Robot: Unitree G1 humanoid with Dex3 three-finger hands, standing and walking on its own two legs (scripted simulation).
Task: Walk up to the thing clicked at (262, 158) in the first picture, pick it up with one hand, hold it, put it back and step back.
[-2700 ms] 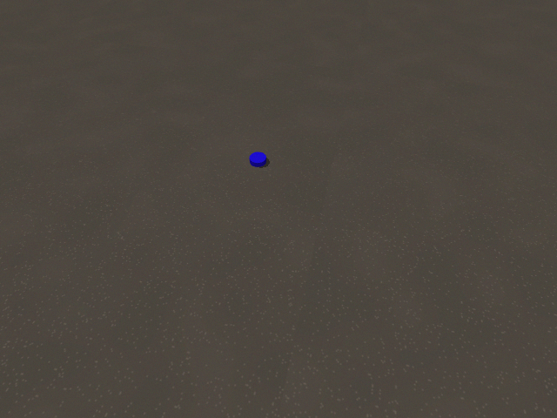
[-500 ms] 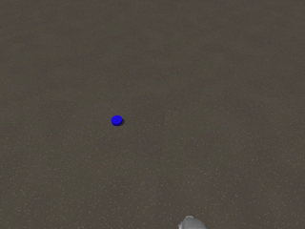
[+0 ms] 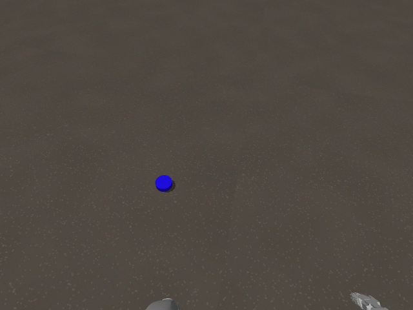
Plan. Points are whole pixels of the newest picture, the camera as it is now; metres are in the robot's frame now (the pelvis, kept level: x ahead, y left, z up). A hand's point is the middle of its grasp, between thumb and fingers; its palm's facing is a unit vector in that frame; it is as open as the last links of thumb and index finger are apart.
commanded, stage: walk up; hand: left
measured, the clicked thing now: (163, 183) +0.85 +0.25 -0.74
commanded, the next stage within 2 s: none
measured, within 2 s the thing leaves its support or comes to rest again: neither
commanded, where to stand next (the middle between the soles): +0.46 +0.02 m, yaw -1 degrees
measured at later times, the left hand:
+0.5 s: hand (98, 253) +0.25 +0.25 -0.10, palm faces -0.02 -0.91 -0.42, open 7.4 cm
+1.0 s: hand (103, 193) +0.42 +0.30 -0.13, palm faces -0.10 -0.93 -0.36, open 7.4 cm
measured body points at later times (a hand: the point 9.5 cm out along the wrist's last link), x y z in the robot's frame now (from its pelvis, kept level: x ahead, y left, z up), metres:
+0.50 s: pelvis +0.18 -0.02 +0.01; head +0.19 -0.05 +0.46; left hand +0.25 +0.30 -0.07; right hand +0.23 -0.34 -0.12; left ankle +0.18 +0.11 -0.66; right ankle +0.22 -0.15 -0.72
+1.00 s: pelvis +0.33 +0.03 +0.02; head +0.35 +0.04 +0.46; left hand +0.42 +0.34 -0.10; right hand +0.35 -0.30 -0.09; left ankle +0.34 +0.14 -0.72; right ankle +0.43 -0.12 -0.68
